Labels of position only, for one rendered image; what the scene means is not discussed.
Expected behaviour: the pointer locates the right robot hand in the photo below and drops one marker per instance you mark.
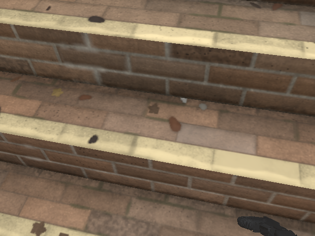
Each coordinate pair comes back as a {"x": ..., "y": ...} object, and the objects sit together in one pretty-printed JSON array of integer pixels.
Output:
[{"x": 264, "y": 225}]

